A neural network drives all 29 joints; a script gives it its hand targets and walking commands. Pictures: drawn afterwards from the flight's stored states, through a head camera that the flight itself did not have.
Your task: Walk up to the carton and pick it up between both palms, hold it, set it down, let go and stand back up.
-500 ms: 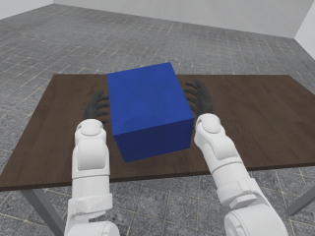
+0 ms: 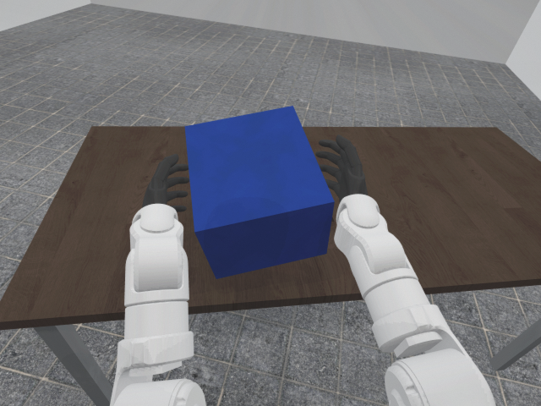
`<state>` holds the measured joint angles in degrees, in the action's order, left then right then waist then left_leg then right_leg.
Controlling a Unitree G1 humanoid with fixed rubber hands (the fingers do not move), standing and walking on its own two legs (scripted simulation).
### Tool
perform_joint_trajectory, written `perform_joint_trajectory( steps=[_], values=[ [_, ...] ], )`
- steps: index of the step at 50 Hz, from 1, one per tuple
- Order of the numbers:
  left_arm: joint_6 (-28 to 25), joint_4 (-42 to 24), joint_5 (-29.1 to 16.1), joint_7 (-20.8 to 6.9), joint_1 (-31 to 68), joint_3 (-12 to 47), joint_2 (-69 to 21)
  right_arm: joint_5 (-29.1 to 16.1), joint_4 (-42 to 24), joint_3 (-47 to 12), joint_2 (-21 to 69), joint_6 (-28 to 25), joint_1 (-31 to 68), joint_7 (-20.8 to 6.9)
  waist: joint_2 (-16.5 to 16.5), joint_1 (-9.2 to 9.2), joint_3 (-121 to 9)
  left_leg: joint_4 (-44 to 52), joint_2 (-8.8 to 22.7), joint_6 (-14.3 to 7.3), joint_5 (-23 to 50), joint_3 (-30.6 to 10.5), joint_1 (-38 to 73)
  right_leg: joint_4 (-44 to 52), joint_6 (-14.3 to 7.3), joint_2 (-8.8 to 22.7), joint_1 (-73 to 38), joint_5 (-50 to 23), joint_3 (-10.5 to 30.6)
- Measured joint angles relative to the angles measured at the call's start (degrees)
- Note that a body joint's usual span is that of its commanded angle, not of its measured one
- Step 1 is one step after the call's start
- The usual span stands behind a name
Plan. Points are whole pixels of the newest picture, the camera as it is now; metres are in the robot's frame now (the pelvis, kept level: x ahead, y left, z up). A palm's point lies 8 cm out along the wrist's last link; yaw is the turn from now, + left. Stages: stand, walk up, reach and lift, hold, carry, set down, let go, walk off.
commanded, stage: hold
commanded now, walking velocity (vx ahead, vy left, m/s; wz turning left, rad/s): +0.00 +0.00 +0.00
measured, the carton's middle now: (255, 190) +0.43 +0.01 +0.13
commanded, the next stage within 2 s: none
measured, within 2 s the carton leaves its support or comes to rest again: neither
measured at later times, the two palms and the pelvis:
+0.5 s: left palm (160, 208) +0.35 +0.14 +0.16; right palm (352, 192) +0.36 -0.12 +0.18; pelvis +0.00 +0.00 +0.00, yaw +0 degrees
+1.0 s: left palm (159, 211) +0.35 +0.14 +0.16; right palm (352, 193) +0.36 -0.12 +0.18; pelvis +0.00 +0.00 +0.00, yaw +0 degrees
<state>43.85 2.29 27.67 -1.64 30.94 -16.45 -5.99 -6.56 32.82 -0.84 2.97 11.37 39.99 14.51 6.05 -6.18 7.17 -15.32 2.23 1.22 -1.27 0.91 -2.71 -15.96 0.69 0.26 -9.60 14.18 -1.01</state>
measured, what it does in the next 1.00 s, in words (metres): stands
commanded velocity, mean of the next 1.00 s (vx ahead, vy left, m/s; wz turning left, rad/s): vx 0.00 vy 0.00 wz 0.00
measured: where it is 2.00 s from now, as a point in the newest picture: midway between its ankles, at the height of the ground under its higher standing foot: outside the picture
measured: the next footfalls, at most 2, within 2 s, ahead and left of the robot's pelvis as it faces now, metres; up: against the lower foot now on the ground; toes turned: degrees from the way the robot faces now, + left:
none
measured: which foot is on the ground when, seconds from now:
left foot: down 0.00-1.00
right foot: down 0.00-1.00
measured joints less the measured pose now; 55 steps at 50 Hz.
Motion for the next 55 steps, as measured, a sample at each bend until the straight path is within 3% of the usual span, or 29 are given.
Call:
perform_joint_trajectory(
  steps=[37, 55],
  values=[
    [0.22, -1.92, 0.24, -0.87, -1.08, -0.35, -0.11, -0.54, -2.23, -1.51, 0.30, 0.33, -1.26, 1.36, 0.24, -0.43, 0.51, 0.22, 0.10, 0.29, 0.02, -0.35, 0.75, 0.21, -0.25, -0.16, -0.87, 0.12, -0.42],
    [0.33, 0.31, 0.44, -0.32, 0.57, -0.44, -0.30, 0.71, 0.00, 0.59, 0.28, 0.14, 0.25, 0.01, 0.02, 0.06, 0.10, 0.32, 0.10, 0.01, 0.33, 0.01, 0.40, -0.14, -0.08, -0.07, -0.17, -0.10, -0.10]
  ],
)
